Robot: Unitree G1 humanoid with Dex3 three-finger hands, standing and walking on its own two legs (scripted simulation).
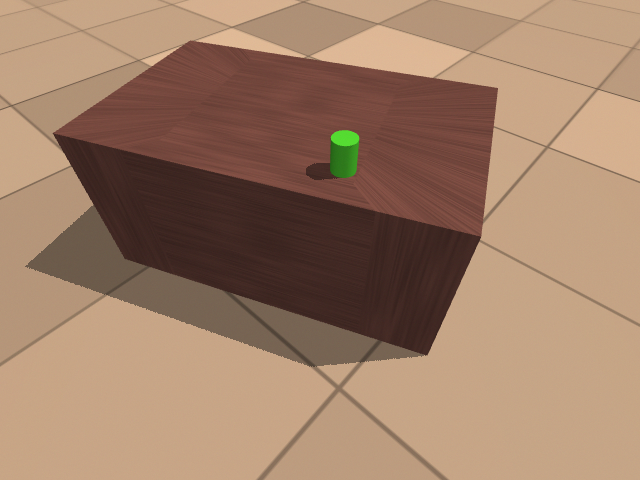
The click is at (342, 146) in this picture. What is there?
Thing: squat round
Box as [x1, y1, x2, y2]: [330, 130, 358, 177]
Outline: 341,130 331,135 330,171 336,176 347,177 352,175 356,169 358,136 354,132 348,130
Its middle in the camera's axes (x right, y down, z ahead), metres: +0.07 -0.23 +1.03
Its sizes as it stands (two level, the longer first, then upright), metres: 0.072 0.072 0.100
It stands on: a support 0.60 m high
